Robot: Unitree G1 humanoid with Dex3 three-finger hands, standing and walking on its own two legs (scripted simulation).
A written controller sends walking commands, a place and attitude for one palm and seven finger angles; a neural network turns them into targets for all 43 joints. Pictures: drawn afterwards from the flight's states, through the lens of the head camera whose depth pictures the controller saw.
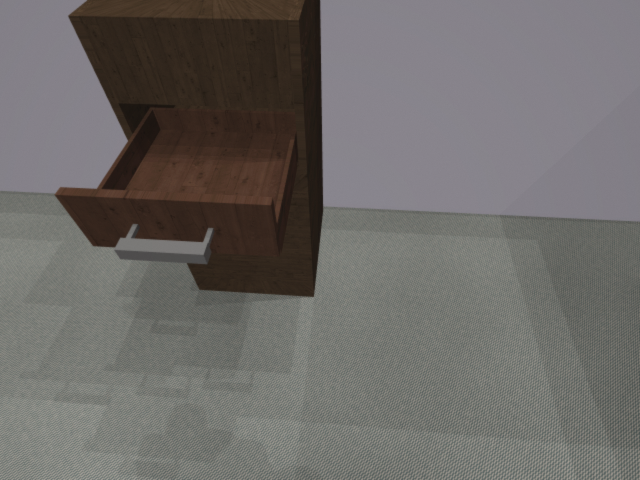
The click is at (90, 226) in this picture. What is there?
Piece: drawer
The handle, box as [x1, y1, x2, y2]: [114, 224, 214, 263]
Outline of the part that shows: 114,249 118,256 124,259 207,263 210,254 209,244 214,231 213,228 208,228 204,240 202,242 136,239 134,237 139,227 137,224 133,224 126,237 120,238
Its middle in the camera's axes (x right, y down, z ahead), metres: -0.28 +0.01 +0.71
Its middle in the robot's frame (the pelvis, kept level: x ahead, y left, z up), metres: +0.51 +0.31 -0.07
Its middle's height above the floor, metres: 0.71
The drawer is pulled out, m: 0.29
